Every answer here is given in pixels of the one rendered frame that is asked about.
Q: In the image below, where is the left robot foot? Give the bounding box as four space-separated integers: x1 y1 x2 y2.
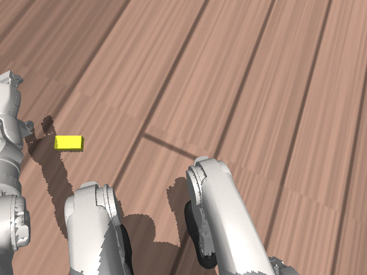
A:
120 224 134 275

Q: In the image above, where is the right robot hand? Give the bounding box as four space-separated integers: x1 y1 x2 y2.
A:
268 256 300 275

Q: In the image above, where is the left robot arm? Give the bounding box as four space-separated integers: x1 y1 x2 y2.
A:
0 115 30 275

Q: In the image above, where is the small box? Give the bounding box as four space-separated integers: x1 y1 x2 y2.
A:
54 136 84 150

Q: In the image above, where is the right robot foot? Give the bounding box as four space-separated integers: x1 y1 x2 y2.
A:
184 201 217 269

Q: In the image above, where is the left robot hand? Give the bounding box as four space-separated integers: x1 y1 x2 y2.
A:
0 70 34 138

